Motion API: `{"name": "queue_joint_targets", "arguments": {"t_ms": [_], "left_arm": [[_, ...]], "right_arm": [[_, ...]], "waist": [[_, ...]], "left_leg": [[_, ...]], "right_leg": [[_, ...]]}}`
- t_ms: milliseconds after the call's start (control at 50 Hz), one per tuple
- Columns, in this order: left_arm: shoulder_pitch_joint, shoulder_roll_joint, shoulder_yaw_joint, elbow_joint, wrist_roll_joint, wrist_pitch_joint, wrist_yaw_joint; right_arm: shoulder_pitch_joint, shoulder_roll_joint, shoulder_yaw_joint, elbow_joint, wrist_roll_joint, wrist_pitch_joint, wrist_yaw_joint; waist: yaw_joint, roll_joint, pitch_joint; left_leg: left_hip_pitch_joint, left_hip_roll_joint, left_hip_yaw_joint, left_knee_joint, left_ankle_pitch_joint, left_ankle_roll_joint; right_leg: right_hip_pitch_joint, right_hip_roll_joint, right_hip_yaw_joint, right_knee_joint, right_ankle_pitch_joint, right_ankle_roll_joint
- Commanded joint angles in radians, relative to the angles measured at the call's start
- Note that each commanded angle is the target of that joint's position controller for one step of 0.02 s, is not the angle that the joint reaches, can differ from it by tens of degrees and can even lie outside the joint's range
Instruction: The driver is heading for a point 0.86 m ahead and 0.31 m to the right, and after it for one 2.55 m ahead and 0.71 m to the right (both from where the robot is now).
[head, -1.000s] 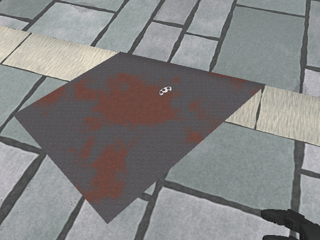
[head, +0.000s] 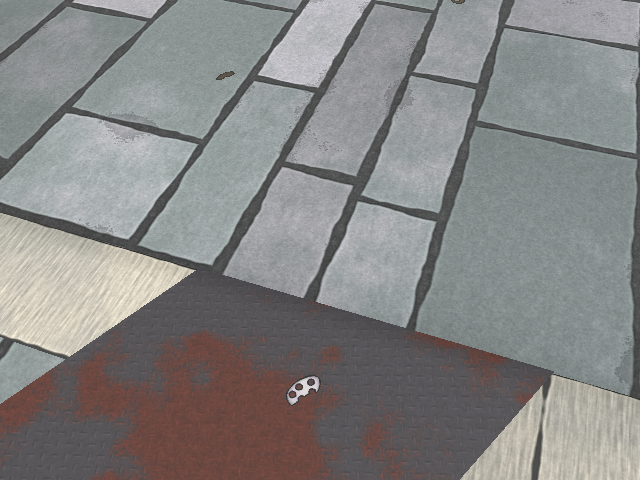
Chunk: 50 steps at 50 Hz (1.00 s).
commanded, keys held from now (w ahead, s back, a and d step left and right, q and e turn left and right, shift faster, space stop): w+e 1.00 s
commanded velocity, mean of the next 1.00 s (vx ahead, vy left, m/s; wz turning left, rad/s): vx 0.50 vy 0.00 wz -0.46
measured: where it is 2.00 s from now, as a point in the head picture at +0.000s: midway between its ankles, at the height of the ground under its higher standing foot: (499, 344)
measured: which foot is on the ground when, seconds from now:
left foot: up 0.00-0.06, down 0.08-0.66, up 0.68-1.00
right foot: down 0.00-0.10, up 0.12-0.64, down 0.66-1.00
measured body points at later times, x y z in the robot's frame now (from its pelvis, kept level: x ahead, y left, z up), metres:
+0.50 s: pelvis +0.29 +0.03 +0.00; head +0.30 +0.03 +0.45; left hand +0.47 +0.21 -0.13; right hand +0.19 -0.16 -0.15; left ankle +0.19 +0.14 -0.74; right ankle +0.45 -0.16 -0.68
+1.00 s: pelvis +0.57 -0.10 +0.00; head +0.58 -0.10 +0.45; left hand +0.64 +0.13 -0.15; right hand +0.65 -0.38 -0.10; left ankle +0.76 -0.03 -0.71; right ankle +0.48 -0.15 -0.74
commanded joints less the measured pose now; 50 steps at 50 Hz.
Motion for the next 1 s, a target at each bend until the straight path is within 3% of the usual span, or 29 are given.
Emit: {"name": "queue_joint_targets", "arguments": {"t_ms": [20,60,80,100,120,140,160,180,220,260,340,440,500,580,640,660,680,700,720,740,760,780,800,820,880,920,960,980,1000], "left_arm": [[0.029,0.169,0.040,-0.016,-0.008,0.008,0.010],[-0.013,0.172,0.040,-0.027,-0.007,0.019,0.010],[-0.019,0.141,0.026,-0.043,0.001,0.022,0.009],[0.072,0.044,-0.003,-0.067,0.013,0.009,0.003],[0.100,0.017,-0.013,-0.053,-0.007,-0.013,0.000],[0.020,0.126,0.017,-0.067,-0.036,-0.026,0.000],[0.024,0.099,0.003,-0.029,0.117,-0.047,-0.043],[-0.012,0.064,0.003,-0.041,0.127,-0.052,-0.050],[-0.008,-0.010,-0.019,-0.030,0.113,-0.045,-0.069],[-0.017,0.000,-0.018,-0.024,0.082,-0.031,-0.088],[-0.139,0.001,-0.028,-0.071,0.078,-0.020,-0.104],[-0.270,-0.007,-0.039,-0.130,0.075,0.007,-0.096],[-0.323,0.005,-0.031,-0.154,0.071,0.021,-0.088],[-0.390,0.021,-0.018,-0.185,0.069,0.024,-0.082],[-0.311,0.079,0.010,-0.184,0.041,-0.002,-0.063],[-0.204,0.121,0.030,-0.163,0.035,-0.017,-0.047],[0.016,0.157,0.043,-0.114,0.025,-0.023,-0.025],[0.258,0.211,0.054,-0.032,0.058,-0.011,-0.006],[0.352,0.224,0.067,0.023,0.076,-0.026,-0.015],[0.230,0.235,0.085,0.002,0.058,-0.046,-0.016],[0.125,0.160,0.062,-0.005,0.040,-0.057,-0.019],[0.050,0.074,0.032,-0.020,0.032,-0.061,-0.029],[-0.018,0.031,0.010,-0.041,0.038,-0.059,-0.039],[-0.069,0.012,-0.001,-0.066,0.046,-0.058,-0.045],[-0.141,0.085,0.009,-0.122,0.058,-0.074,-0.062],[-0.082,0.122,0.021,-0.120,0.069,-0.071,-0.079],[0.000,0.148,0.033,-0.117,0.078,-0.057,-0.097],[0.012,0.153,0.039,-0.123,0.082,-0.052,-0.104],[-0.054,0.140,0.032,-0.160,0.121,-0.053,-0.101]], "right_arm": [[-0.088,-0.096,-0.019,-0.083,0.003,-0.024,0.014],[0.083,-0.148,-0.050,-0.039,0.000,-0.031,0.010],[0.271,-0.206,-0.076,0.013,-0.007,-0.033,0.002],[0.419,-0.309,-0.101,0.038,-0.027,-0.028,-0.009],[0.440,-0.265,-0.086,0.047,-0.017,-0.022,-0.005],[0.367,-0.195,-0.064,0.037,-0.009,-0.024,-0.007],[0.380,-0.050,-0.015,0.059,-0.115,-0.050,-0.022],[0.297,-0.027,-0.007,0.051,-0.106,-0.052,-0.029],[0.228,0.012,0.009,0.039,-0.093,-0.040,-0.041],[0.247,0.008,0.008,0.042,-0.105,-0.044,-0.038],[0.316,-0.003,0.013,0.067,-0.140,-0.065,-0.024],[0.433,-0.032,0.016,0.101,-0.124,-0.071,0.001],[0.482,-0.051,0.009,0.118,-0.120,-0.070,0.008],[0.515,-0.084,-0.016,0.128,-0.107,-0.042,-0.006],[0.500,-0.125,-0.037,0.114,-0.108,-0.028,-0.020],[0.519,-0.113,-0.027,0.117,-0.129,-0.030,-0.015],[0.565,-0.038,0.004,0.071,-0.139,-0.042,-0.015],[0.496,-0.009,0.032,0.046,-0.148,-0.050,0.030],[0.309,-0.046,0.014,-0.010,-0.091,-0.046,0.058],[0.186,-0.058,0.011,-0.039,-0.078,-0.052,0.050],[0.180,-0.085,0.005,-0.053,-0.103,-0.054,0.025],[0.216,-0.064,0.007,-0.053,-0.117,-0.052,0.001],[0.252,-0.004,0.021,-0.052,-0.118,-0.044,-0.016],[0.275,0.019,0.027,-0.053,-0.116,-0.032,-0.025],[0.249,-0.019,0.028,-0.069,-0.091,-0.010,-0.031],[0.133,0.003,0.043,-0.118,-0.086,-0.002,-0.023],[0.073,0.010,0.054,-0.136,-0.077,-0.009,-0.015],[0.073,-0.020,0.046,-0.134,-0.073,-0.018,-0.018],[0.218,-0.050,0.033,-0.092,-0.098,-0.038,-0.025]], "waist": [[-0.034,-0.108,0.072],[-0.135,-0.122,-0.024],[-0.207,-0.094,-0.154],[-0.196,0.107,-0.325],[-0.192,0.243,-0.425],[-0.192,0.152,-0.280],[-0.182,0.127,-0.072],[-0.135,0.108,0.013],[-0.073,0.028,-0.006],[-0.070,0.020,-0.004],[-0.078,-0.002,0.026],[-0.093,0.019,0.056],[-0.094,0.022,0.076],[-0.091,0.030,0.091],[-0.026,0.054,0.030],[0.003,0.054,-0.050],[0.032,-0.070,-0.282],[0.121,-0.165,-0.382],[0.182,-0.054,-0.271],[0.166,-0.052,-0.077],[0.105,-0.092,-0.049],[0.032,-0.086,-0.037],[-0.037,-0.074,-0.014],[-0.081,-0.066,0.004],[-0.104,-0.050,0.020],[-0.067,-0.067,0.034],[-0.032,-0.112,0.020],[-0.040,-0.095,0.020],[-0.107,-0.093,-0.012]], "left_leg": [[0.003,-0.010,-0.004,-0.047,-0.081,0.032],[0.259,-0.069,0.040,-0.079,-0.120,0.061],[0.547,-0.023,-0.005,-0.041,-0.098,0.097],[0.956,0.242,-0.369,-0.051,-0.167,0.217],[1.047,0.348,-0.703,-0.220,-0.314,0.292],[0.928,0.313,-0.595,-0.250,-0.394,0.237],[0.725,0.242,-0.473,-0.340,-0.641,0.198],[0.607,0.211,-0.351,-0.365,-0.544,0.193],[0.493,0.207,-0.222,-0.407,-0.305,0.185],[0.492,0.200,-0.108,-0.444,-0.192,0.190],[0.512,0.183,0.087,-0.458,0.052,0.210],[0.537,0.177,0.209,-0.439,0.282,0.206],[0.692,0.203,0.221,-0.412,0.336,0.191],[0.860,0.238,0.245,-0.356,0.433,0.170],[0.839,0.217,0.312,-0.157,0.761,0.125],[0.694,0.183,0.322,0.006,0.776,0.086],[0.291,0.109,0.294,0.302,0.512,-0.022],[0.032,-0.056,0.220,0.561,-0.521,-0.078],[-0.171,-0.105,0.017,0.731,-0.619,-0.048],[-0.277,-0.039,-0.072,0.776,-0.573,-0.025],[-0.200,-0.001,-0.102,0.750,-0.542,-0.009],[-0.098,0.021,-0.108,0.696,-0.497,0.011],[0.014,0.036,-0.105,0.648,-0.465,0.017],[0.075,0.032,-0.095,0.620,-0.473,0.012],[0.175,0.012,-0.016,0.405,-0.339,-0.035],[0.297,-0.024,0.038,0.216,-0.223,-0.053],[0.352,-0.062,0.052,0.158,-0.081,-0.069],[0.364,-0.072,0.048,0.119,-0.074,-0.072],[0.500,-0.066,0.031,0.307,0.034,-0.067]], "right_leg": [[0.016,-0.320,0.134,0.022,0.409,-0.141],[-0.011,-0.278,0.118,0.214,0.670,-0.114],[-0.143,-0.217,0.084,0.441,0.617,-0.083],[-0.513,-0.079,0.024,0.834,0.223,-0.013],[-0.704,0.009,0.138,1.054,-0.306,0.004],[-0.797,-0.054,0.202,1.144,-0.275,-0.012],[-0.803,-0.065,0.242,1.107,-0.120,-0.080],[-0.818,-0.109,0.199,1.069,-0.056,-0.096],[-0.703,-0.162,0.213,1.000,0.061,-0.109],[-0.717,-0.167,0.213,0.971,0.119,-0.090],[-0.820,-0.182,0.187,0.822,0.313,-0.059],[-0.755,-0.151,0.084,0.582,0.433,-0.032],[-0.795,-0.130,0.079,0.485,0.390,-0.044],[-0.784,-0.085,0.042,0.400,0.206,-0.067],[-0.559,0.028,-0.043,0.340,0.193,-0.114],[-0.315,0.058,-0.031,0.412,0.283,-0.156],[0.215,-0.055,0.221,0.511,0.332,-0.299],[0.487,-0.238,0.597,0.309,0.424,-0.418],[0.497,-0.287,0.705,0.178,0.331,-0.373],[0.311,-0.280,0.631,0.152,0.273,-0.322],[0.131,-0.252,0.564,0.140,0.242,-0.315],[-0.039,-0.231,0.517,0.116,0.236,-0.316],[-0.218,-0.220,0.498,0.075,0.258,-0.316],[-0.338,-0.212,0.486,0.038,0.242,-0.320],[-0.546,-0.132,0.375,0.003,0.156,-0.269],[-0.647,-0.071,0.336,0.008,0.162,-0.236],[-0.628,-0.077,0.365,0.060,0.168,-0.236],[-0.596,-0.095,0.399,0.096,0.182,-0.236],[-0.668,-0.094,0.396,0.219,0.259,-0.199]]}}
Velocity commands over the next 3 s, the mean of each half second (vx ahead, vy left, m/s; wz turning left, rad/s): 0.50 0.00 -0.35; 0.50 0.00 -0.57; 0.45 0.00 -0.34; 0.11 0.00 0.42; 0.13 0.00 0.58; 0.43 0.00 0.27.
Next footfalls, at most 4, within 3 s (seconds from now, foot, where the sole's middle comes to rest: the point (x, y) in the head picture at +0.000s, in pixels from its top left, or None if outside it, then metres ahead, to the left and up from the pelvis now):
0.08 left None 0.23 0.14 -0.78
0.66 right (440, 473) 0.51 -0.17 -0.78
1.04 left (383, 358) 0.77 -0.05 -0.78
1.42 right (520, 382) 0.73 -0.36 -0.78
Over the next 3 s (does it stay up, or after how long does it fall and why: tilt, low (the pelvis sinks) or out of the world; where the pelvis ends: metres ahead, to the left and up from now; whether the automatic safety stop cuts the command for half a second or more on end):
stays up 1.12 -0.31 -0.14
